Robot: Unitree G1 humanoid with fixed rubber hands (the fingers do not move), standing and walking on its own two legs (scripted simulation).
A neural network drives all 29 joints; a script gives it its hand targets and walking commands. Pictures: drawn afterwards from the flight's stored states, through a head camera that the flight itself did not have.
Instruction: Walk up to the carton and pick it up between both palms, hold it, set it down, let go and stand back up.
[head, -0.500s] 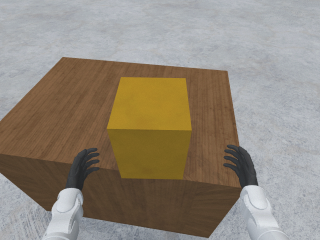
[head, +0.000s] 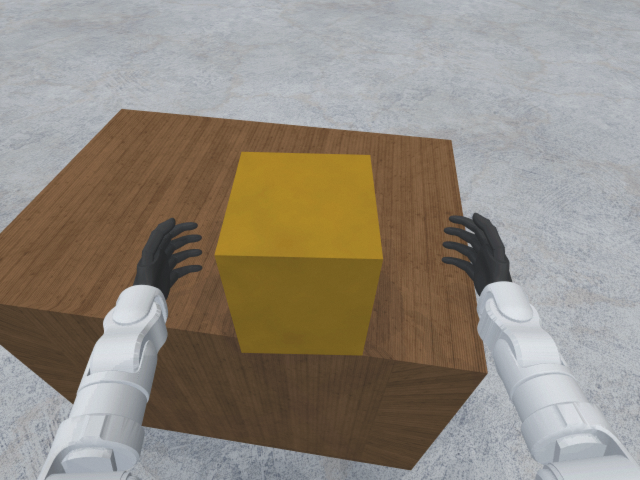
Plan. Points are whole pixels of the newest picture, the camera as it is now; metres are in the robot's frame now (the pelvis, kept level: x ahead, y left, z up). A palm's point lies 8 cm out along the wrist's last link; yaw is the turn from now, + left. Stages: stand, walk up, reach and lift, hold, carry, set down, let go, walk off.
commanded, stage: reach and lift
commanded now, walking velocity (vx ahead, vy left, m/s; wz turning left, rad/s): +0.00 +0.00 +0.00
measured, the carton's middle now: (303, 256) +0.45 +0.06 -0.01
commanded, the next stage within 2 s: none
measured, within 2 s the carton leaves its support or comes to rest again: neither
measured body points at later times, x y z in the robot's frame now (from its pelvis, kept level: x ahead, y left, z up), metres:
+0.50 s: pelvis +0.00 -0.01 +0.00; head +0.02 +0.00 +0.45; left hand +0.42 +0.24 +0.14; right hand +0.44 -0.18 +0.13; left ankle -0.02 +0.12 -0.75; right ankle +0.01 -0.13 -0.75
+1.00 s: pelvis +0.00 -0.01 +0.00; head +0.02 +0.01 +0.45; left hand +0.46 +0.25 +0.18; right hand +0.47 -0.19 +0.19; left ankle -0.02 +0.12 -0.75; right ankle +0.01 -0.13 -0.75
